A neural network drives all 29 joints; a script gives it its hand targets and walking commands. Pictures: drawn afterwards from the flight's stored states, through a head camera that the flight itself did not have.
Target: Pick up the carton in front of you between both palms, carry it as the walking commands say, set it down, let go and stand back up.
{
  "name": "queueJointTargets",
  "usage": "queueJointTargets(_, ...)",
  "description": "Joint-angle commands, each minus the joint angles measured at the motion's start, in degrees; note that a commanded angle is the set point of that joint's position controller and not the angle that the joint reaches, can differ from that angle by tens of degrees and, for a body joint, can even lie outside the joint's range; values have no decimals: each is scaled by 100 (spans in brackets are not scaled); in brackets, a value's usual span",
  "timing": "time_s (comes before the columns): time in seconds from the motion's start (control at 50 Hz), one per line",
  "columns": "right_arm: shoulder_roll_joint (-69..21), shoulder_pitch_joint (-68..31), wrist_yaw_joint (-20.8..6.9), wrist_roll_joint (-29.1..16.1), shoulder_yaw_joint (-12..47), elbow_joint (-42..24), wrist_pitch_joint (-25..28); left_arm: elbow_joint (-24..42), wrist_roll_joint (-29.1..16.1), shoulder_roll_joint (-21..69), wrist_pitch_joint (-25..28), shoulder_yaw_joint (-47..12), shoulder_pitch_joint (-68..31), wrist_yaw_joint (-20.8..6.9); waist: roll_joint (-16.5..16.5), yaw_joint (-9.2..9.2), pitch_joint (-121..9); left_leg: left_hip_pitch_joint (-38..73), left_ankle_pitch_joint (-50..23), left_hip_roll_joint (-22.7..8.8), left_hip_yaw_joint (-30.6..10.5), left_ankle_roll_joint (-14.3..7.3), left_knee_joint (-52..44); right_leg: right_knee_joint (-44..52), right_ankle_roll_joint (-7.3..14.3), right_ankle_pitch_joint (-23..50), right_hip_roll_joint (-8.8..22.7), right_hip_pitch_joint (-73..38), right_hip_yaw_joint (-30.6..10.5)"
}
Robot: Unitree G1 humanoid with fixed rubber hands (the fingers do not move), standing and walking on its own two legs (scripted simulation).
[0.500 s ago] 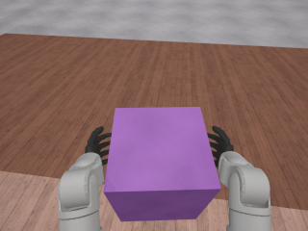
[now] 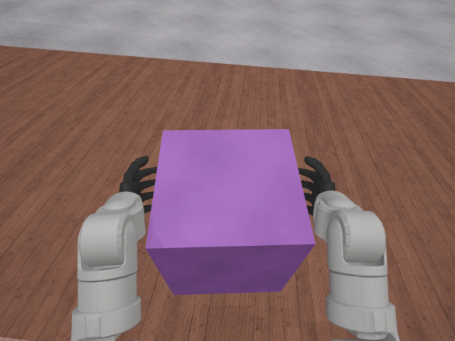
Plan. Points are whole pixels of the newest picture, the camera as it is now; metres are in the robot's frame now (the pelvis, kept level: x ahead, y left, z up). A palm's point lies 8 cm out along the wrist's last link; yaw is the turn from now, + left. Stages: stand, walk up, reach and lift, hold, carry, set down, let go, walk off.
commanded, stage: carry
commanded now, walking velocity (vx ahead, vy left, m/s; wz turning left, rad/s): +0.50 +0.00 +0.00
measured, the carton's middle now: (227, 218) +0.33 +0.01 +0.05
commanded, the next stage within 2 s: none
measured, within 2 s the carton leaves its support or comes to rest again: neither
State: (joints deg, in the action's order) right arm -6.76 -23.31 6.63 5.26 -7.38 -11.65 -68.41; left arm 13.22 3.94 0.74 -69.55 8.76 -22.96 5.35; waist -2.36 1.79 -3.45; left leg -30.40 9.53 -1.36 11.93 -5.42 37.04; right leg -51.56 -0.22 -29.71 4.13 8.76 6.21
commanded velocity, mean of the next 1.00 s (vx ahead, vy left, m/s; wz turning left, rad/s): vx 0.50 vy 0.00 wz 0.00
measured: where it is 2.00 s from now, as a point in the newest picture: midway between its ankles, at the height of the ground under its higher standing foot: (227, 170)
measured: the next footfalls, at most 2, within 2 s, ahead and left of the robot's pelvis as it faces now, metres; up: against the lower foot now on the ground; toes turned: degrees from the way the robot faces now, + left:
right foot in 0.42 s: +0.43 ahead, -0.07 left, -0.03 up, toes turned -5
left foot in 0.84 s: +0.74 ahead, +0.04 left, -0.06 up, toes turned +4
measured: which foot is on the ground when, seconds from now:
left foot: down 0.00-0.44, up 0.46-0.82, down 0.84-1.00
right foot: up 0.00-0.40, down 0.42-0.84, up 0.86-1.00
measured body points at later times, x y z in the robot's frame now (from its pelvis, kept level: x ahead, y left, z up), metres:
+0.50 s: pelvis +0.34 -0.02 -0.01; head +0.39 -0.03 +0.43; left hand +0.72 +0.15 +0.09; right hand +0.73 -0.15 +0.09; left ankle +0.15 +0.09 -0.62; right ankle +0.39 -0.07 -0.73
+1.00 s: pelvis +0.68 +0.00 -0.04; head +0.74 +0.00 +0.40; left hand +1.07 +0.14 +0.05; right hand +1.05 -0.16 +0.04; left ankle +0.70 +0.04 -0.77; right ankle +0.59 -0.12 -0.67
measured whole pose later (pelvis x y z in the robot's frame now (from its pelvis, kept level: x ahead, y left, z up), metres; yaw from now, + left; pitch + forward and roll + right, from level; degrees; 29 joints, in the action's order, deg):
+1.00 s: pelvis +0.68 +0.00 -0.04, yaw +0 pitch +6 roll -1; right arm -2.4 -38.2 8.7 3.3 -12.2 3.7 -69.3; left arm -7.0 2.8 -0.7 -68.0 13.9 -40.7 6.8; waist 1.1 2.9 2.4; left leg -25.2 8.6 3.2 7.9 -9.5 33.6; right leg -72.6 2.9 -25.9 -1.3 31.8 -0.8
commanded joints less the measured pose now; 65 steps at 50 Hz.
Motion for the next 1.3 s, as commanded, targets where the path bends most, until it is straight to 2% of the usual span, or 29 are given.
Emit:
queueJointTargets(0.0,-4781,-4454,-1285,-2708,3839,12,-40,-542,-2404,5171,-16,-3771,-4317,-1211,654,262,-2338,3907,-1459,-1740,-2849,-776,-1335,-2627,371,530,-11,3480,-804)
queueJointTargets(0.06,-5379,-5311,-1351,-3111,3899,60,83,-713,-2440,5611,94,-3629,-4843,-1164,739,40,-2459,3425,-1131,-1572,-2237,-570,-1598,-1771,346,1004,57,3147,-561)
queueJointTargets(0.14,-5513,-6060,-1302,-3214,3723,245,163,-810,-2377,5742,187,-3491,-5529,-1043,884,137,-2253,3687,-1684,-1404,-1730,-700,-1561,-639,310,1499,-17,3501,-353)
queueJointTargets(0.26,-5336,-5853,-1168,-2912,3303,939,17,-1339,-2325,5632,42,-3245,-5603,-975,1013,325,-2080,3878,-3178,-764,-705,-331,-936,1810,437,3060,-529,2598,380)
queueJointTargets(0.32,-5457,-5641,-1184,-2720,3162,1284,-50,-1755,-2265,5724,-44,-3028,-5325,-1078,1001,-62,-2417,3709,-3978,-672,-399,40,402,2833,619,3715,-750,1000,626)
queueJointTargets(0.34,-5519,-5650,-1199,-2682,3134,1340,-51,-1838,-2237,5788,-48,-2928,-5315,-1142,779,-358,-2612,2944,-3260,-528,-298,218,1230,2824,643,3964,-466,-229,390)
queueJointTargets(0.36,-5547,-5788,-1213,-2652,3111,1355,-58,-1945,-2211,5803,-35,-2793,-5226,-1201,56,-629,-2914,1474,-1538,-253,-464,346,2234,2210,811,5321,324,-1738,-556)
queueJointTargets(0.38,-5687,-5815,-1224,-2626,3103,1377,-64,-2023,-2191,5780,-25,-2705,-5352,-1247,-1225,-629,-3325,-300,1999,415,-735,425,3512,1833,1404,7063,1533,-3217,-2521)
queueJointTargets(0.4,-5642,-5832,-1211,-2586,3065,1440,-42,-2004,-2294,5886,-22,-2744,-5476,-1288,-1383,-612,-3658,-992,2603,448,-1154,348,4574,1967,1811,6190,1942,-3598,-3316)
queueJointTargets(0.42,-5853,-5860,-1183,-2589,3051,1548,-46,-2014,-2311,5939,-6,-2760,-5614,-1328,-983,-647,-3263,-1560,2308,402,-1316,242,4785,2181,1834,5468,1729,-3422,-3257)
queueJointTargets(0.44,-5941,-6055,-1145,-2590,3039,1278,2,-1773,-2442,6147,48,-2927,-5792,-1357,-456,-743,-2936,-1775,1957,176,-1405,233,4225,2288,1629,4987,1524,-3023,-2751)
queueJointTargets(0.48,-6021,-6325,-1056,-2532,3150,854,107,-1331,-2744,6537,175,-3206,-6314,-1416,-109,-658,-2564,-1534,1454,9,-1283,261,3523,2447,1389,5148,1224,-2156,-2202)
queueJointTargets(0.58,-5732,-5759,-720,-2306,3243,452,277,-496,-3142,6532,302,-3556,-6417,-1367,-355,-677,-2922,-1354,852,93,-1000,258,2225,2281,1197,6335,1029,-2357,-1598)
queueJointTargets(0.7,-5296,-5394,-741,-2061,3451,444,261,-711,-2946,6081,276,-3687,-5701,-1384,-345,-778,-2455,-117,-1593,664,-60,158,-751,1752,841,6349,46,-1945,-370)
queueJointTargets(0.74,-5128,-5388,-818,-2061,3475,433,191,-862,-2868,5939,250,-3698,-5556,-1393,-439,-426,-2506,1328,-2485,722,-115,61,-1646,926,670,6341,44,-1398,-221)
queueJointTargets(0.76,-5028,-5320,-869,-2056,3427,503,151,-977,-2819,5860,228,-3692,-5551,-1386,-232,-136,-2646,2365,-2943,400,-339,-12,-1708,199,523,5563,8,-829,-144)
queueJointTargets(0.78,-4885,-5198,-928,-2032,3349,674,102,-1139,-2766,5770,192,-3650,-5509,-1372,404,85,-2787,3631,-4053,-359,-854,-246,-1307,-631,375,3744,-137,343,-221)
queueJointTargets(0.8,-4737,-4996,-969,-2025,3268,975,55,-1356,-2690,5736,125,-3563,-5457,-1372,1340,115,-3042,5045,-6588,-1521,-2072,-831,-234,-1732,280,283,-641,1988,-452)
queueJointTargets(0.82,-4641,-4907,-994,-2022,3163,1180,29,-1614,-2634,5673,56,-3502,-5270,-1371,1799,265,-3600,5875,-6201,-2111,-3475,-1351,-26,-2843,261,-676,-879,3117,-765)
queueJointTargets(0.84,-4784,-5102,-1036,-2174,3188,1170,22,-1708,-2635,5741,58,-3485,-5235,-1349,1600,364,-3859,6070,-4356,-2253,-4041,-1535,-266,-3318,412,-705,-752,3736,-982)
queueJointTargets(0.86,-5063,-5242,-1112,-2394,3357,1062,54,-1553,-2562,5828,62,-3334,-5429,-1305,1102,412,-3723,5917,-2996,-2022,-4002,-1521,-540,-3234,426,-373,-590,4021,-1049)
queueJointTargets(0.9,-5726,-5877,-1260,-2738,3506,905,107,-1547,-2340,5964,135,-3201,-5705,-1234,376,177,-2840,4358,-2537,-1473,-3220,-998,-1004,-2323,310,446,-359,3608,-950)
queueJointTargets(0.92,-5918,-6218,-1303,-2958,3579,660,148,-1368,-2317,5983,189,-3185,-5800,-1191,357,74,-2690,3889,-2546,-1396,-2992,-826,-1125,-1946,276,606,-304,3389,-811)
queueJointTargets(1.06,-6018,-6468,-1315,-3281,3677,333,281,-1040,-2085,6041,370,-3294,-5571,-952,943,254,-2667,4107,-4318,-880,-1906,-564,-796,-25,219,2121,-391,3441,-361)
queueJointTargets(1.16,-5600,-5832,-1283,-3089,3583,662,184,-963,-2019,5642,253,-3373,-5372,-898,888,504,-2420,4088,-4023,-327,-1194,-297,-325,2205,376,3753,-843,2518,240)
queueJointTargets(1.2,-5423,-5453,-1294,-2900,3483,1119,134,-1342,-1960,5483,156,-3287,-5043,-970,935,199,-2501,3616,-3934,-313,-982,-151,619,2961,539,4320,-917,1256,332)
queueJointTargets(1.24,-5398,-5291,-1336,-2759,3341,1590,108,-1797,-1837,5357,114,-3019,-4796,-1105,306,-458,-2739,1780,-2123,-121,-745,178,2153,2769,667,5829,-17,-1157,-317)
queueJointTargets(1.26,-5492,-5424,-1363,-2728,3275,1748,98,-2001,-1813,5285,129,-2862,-4767,-1156,-789,-593,-3001,-91,1335,448,-989,266,3400,1749,1237,8597,1166,-2751,-1818)
queueJointTargets(1.28,-5465,-5367,-1364,-2677,3137,1964,99,-2165,-1901,5328,148,-2856,-4877,-1188,-1364,-602,-3603,-1184,2863,633,-1389,286,4635,1508,1860,8031,1941,-3672,-3189)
